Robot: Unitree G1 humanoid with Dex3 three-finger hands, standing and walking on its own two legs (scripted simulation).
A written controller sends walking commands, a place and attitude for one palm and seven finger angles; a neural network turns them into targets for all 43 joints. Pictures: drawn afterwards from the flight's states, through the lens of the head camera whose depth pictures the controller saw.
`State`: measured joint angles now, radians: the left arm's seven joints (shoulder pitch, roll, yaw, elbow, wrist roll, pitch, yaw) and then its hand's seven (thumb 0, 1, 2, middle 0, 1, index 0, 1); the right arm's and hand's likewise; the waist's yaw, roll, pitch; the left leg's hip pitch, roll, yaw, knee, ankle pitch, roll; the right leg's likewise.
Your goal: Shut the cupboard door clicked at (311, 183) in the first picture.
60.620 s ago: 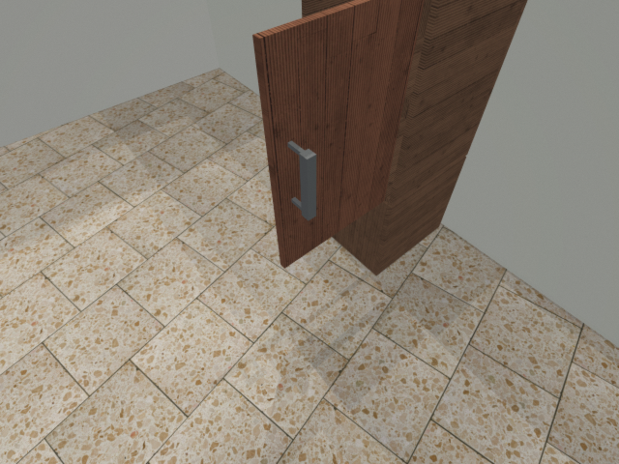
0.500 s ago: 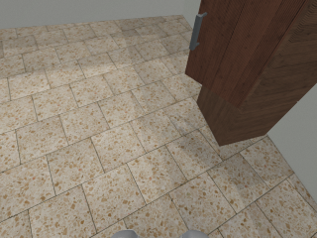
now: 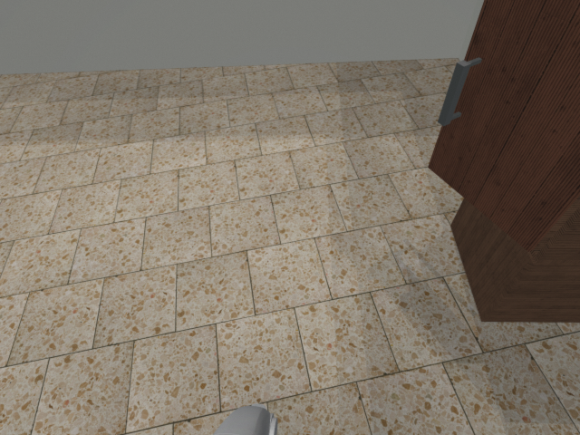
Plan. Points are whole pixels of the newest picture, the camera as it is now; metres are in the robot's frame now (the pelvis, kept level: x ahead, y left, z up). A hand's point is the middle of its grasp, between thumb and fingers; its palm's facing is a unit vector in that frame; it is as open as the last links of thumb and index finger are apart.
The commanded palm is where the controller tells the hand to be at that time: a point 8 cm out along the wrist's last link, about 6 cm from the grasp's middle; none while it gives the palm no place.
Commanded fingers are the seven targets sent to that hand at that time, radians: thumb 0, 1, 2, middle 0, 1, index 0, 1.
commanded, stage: walk to a spot facing it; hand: left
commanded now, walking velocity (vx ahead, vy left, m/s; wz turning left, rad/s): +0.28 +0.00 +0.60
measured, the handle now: (459, 92) +0.90 -0.40 -0.05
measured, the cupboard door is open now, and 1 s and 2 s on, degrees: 30 30 30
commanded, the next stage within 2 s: turn to face it in 0.84 s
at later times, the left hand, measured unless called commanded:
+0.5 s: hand out of the picture +0.01 +0.24 -0.19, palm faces +0.40 -0.89 -0.21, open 7.4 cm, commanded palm none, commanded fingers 0.00 0.90 0.90 -0.20 -0.30 -0.20 -0.30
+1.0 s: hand (147, 298) +0.38 +0.31 -0.16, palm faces +0.39 -0.90 -0.20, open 7.4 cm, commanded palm none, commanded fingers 0.00 0.90 0.90 -0.20 -0.30 -0.20 -0.30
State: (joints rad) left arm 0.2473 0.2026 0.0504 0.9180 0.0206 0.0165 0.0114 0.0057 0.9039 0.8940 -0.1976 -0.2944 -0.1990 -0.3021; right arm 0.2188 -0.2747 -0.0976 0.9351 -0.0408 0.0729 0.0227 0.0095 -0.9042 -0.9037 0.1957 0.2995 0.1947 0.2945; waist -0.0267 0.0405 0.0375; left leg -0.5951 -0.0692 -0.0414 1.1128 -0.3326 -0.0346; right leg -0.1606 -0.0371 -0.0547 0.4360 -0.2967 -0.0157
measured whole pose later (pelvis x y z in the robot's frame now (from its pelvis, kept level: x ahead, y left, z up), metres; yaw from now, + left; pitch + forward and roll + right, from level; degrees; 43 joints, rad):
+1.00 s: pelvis +0.34 +0.11 -0.01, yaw +26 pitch -1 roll +2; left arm 0.12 0.15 0.04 0.90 0.02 -0.06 -0.01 0.00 0.91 0.89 -0.20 -0.29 -0.20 -0.30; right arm 0.41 -0.15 -0.04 1.10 -0.01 -0.02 -0.01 0.01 -0.90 -0.90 0.20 0.30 0.20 0.29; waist -0.05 0.00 0.11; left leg -0.32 -0.03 0.00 1.15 -0.46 0.04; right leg -0.32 -0.06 -0.13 0.56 -0.23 -0.05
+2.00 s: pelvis +0.42 +0.14 -0.01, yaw -4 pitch +2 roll +1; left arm 0.18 0.21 0.06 0.88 0.03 0.04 -0.01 0.01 0.90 0.89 -0.20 -0.29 -0.20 -0.30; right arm 0.17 -0.25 -0.06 0.91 -0.02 0.06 -0.02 0.01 -0.91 -0.90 0.19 0.30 0.19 0.29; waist 0.00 0.00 0.09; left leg -0.47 0.06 0.02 0.98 -0.40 -0.08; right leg -0.30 0.02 0.04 0.50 -0.23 -0.02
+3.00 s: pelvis +0.45 +0.19 -0.02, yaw -39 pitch +1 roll -1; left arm 0.20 0.26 0.08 0.90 0.02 0.08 -0.02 0.01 0.90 0.89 -0.20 -0.29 -0.20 -0.30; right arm 0.16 -0.21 -0.02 0.86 -0.03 0.01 -0.02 0.01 -0.90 -0.90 0.20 0.30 0.20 0.29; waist 0.02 -0.06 0.08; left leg -0.34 0.05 0.07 0.62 -0.30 0.01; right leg -0.41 0.04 0.10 0.87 -0.49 0.03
